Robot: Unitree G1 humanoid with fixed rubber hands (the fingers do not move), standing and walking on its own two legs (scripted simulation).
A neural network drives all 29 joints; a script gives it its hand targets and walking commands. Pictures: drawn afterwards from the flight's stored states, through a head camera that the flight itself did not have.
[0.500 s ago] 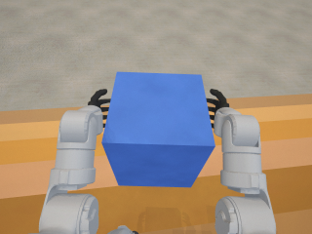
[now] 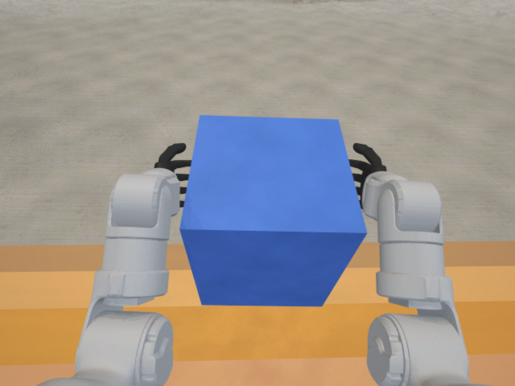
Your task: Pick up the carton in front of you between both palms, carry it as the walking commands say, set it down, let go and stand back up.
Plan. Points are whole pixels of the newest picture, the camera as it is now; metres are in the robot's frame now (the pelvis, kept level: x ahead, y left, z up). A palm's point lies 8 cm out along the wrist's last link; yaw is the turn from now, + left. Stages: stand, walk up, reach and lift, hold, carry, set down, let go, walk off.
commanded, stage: carry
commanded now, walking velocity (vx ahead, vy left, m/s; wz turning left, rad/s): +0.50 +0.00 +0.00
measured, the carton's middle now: (265, 218) +0.37 +0.01 +0.10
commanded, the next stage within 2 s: none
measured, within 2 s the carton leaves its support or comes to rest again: neither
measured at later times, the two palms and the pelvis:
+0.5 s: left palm (232, 162) +0.71 +0.10 -0.05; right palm (340, 175) +0.69 -0.19 -0.05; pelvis +0.35 -0.01 -0.16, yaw -2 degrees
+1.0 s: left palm (243, 152) +1.04 +0.10 -0.24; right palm (317, 150) +1.07 -0.19 -0.23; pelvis +0.72 -0.07 -0.32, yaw -1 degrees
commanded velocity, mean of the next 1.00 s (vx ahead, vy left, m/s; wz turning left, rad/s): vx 0.50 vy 0.00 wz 0.00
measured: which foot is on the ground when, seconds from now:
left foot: up 0.00-0.40, down 0.42-0.82, up 0.84-1.00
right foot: down 0.00-0.42, up 0.44-0.80, down 0.82-1.00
